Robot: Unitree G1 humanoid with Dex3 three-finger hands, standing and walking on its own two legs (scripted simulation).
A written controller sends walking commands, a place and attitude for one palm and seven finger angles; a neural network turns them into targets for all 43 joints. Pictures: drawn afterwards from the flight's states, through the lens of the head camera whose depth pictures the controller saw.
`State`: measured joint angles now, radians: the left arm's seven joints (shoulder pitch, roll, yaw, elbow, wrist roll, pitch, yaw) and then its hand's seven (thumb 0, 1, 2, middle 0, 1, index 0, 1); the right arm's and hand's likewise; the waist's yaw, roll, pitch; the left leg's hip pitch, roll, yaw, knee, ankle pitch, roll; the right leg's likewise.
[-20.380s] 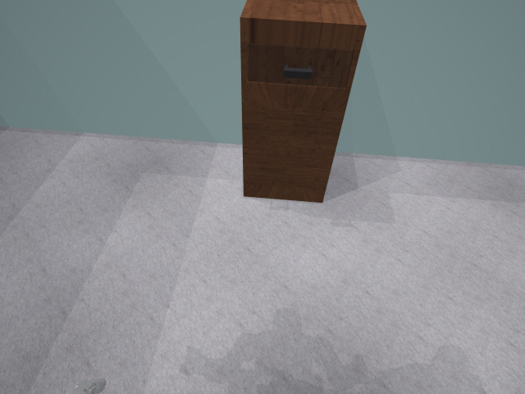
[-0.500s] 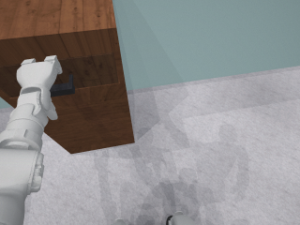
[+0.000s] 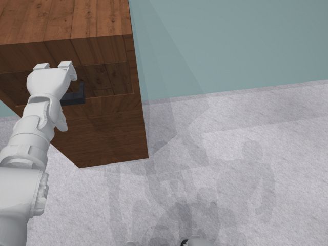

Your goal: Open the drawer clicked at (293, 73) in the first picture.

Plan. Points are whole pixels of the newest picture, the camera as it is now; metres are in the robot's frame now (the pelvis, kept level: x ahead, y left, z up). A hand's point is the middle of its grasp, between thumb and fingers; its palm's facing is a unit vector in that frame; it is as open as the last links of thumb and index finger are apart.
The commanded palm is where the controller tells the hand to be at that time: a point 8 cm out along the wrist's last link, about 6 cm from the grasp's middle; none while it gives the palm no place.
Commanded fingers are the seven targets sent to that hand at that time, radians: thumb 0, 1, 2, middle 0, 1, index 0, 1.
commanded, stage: re-aim the fingers above the handle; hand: left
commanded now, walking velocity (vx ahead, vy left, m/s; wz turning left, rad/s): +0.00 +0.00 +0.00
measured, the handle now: (66, 93) +0.54 +0.27 -0.02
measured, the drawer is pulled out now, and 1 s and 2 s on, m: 0.00 0.00 0.00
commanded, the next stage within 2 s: lower the fingers behind the handle in 0.28 s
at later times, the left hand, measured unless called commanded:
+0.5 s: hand (64, 94) +0.49 +0.24 +0.04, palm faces -0.03 -0.03 -1.00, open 13.8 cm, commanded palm +0.47 +0.25 +0.09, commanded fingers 0.00 -0.50 0.30 -0.30 -1.20 -0.30 -1.20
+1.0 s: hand (61, 105) +0.49 +0.27 +0.00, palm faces -0.08 +0.00 -1.00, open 13.8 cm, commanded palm +0.48 +0.26 +0.05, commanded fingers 0.00 -0.50 0.30 -0.30 -1.20 -0.30 -1.20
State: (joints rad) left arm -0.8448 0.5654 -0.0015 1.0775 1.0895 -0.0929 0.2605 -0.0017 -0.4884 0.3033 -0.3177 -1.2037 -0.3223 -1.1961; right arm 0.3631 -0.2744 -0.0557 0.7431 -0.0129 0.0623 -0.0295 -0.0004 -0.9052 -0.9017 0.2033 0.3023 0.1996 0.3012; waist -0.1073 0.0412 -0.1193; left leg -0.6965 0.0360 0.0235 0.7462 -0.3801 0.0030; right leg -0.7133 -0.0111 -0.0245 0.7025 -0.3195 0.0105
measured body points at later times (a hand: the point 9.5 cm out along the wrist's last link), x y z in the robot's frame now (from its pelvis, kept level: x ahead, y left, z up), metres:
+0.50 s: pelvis +0.00 +0.00 +0.00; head +0.10 +0.00 +0.44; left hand +0.49 +0.24 +0.10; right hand +0.00 -0.27 -0.13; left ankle -0.03 +0.12 -0.71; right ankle +0.00 -0.13 -0.71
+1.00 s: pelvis -0.01 +0.01 -0.02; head +0.12 +0.01 +0.42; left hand +0.49 +0.26 +0.05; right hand -0.02 -0.27 -0.14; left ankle -0.03 +0.12 -0.71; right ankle +0.00 -0.13 -0.71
